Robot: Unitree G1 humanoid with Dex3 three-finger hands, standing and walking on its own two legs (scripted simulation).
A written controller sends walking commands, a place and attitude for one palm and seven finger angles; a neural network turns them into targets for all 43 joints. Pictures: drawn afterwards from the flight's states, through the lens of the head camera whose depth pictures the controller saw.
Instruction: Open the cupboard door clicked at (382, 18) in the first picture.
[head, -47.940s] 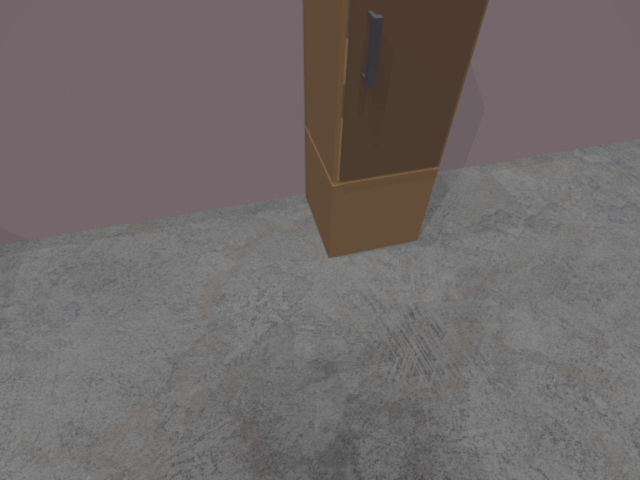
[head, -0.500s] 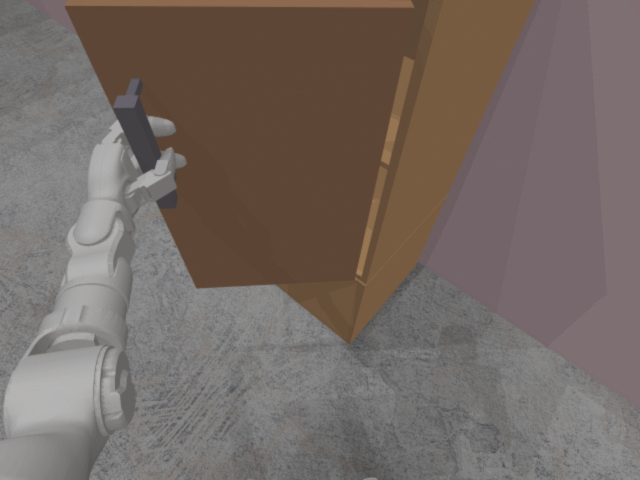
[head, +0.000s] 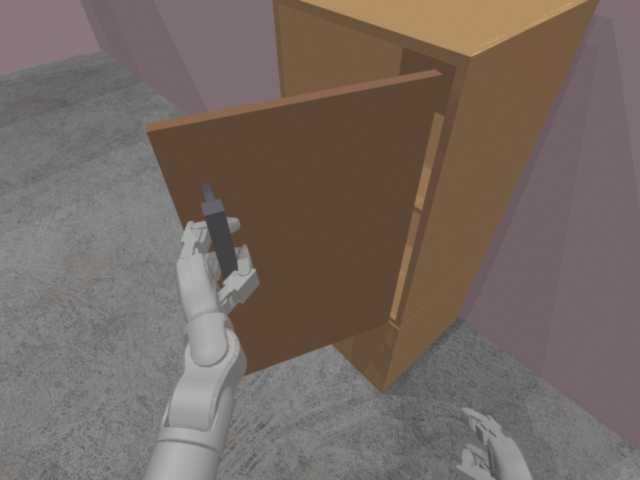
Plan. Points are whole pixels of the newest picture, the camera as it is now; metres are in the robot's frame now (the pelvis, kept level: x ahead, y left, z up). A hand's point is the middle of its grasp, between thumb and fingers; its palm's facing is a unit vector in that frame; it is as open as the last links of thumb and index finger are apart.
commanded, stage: pull the door open along its arc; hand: left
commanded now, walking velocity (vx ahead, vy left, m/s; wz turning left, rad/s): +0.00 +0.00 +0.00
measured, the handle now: (223, 245) +0.39 +0.15 +0.10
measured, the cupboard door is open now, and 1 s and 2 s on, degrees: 69 88 91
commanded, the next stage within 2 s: open thumb and fingers to let go in 0.42 s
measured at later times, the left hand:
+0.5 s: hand (302, 335) +0.25 +0.04 +0.11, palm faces +0.27 -0.96 -0.02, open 6.3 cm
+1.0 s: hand (290, 327) +0.27 +0.05 +0.11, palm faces +0.32 -0.95 -0.01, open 11.8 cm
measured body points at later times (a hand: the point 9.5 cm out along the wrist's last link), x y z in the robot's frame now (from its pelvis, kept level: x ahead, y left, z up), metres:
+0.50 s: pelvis +0.00 -0.03 +0.00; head -0.02 -0.06 +0.45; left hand +0.23 +0.09 +0.11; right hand +0.18 -0.24 -0.09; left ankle +0.00 +0.12 -0.72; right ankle -0.02 -0.11 -0.72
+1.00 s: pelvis -0.01 -0.02 +0.00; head -0.03 -0.04 +0.45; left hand +0.24 +0.10 +0.11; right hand +0.19 -0.22 -0.08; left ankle +0.00 +0.12 -0.72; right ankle -0.02 -0.11 -0.72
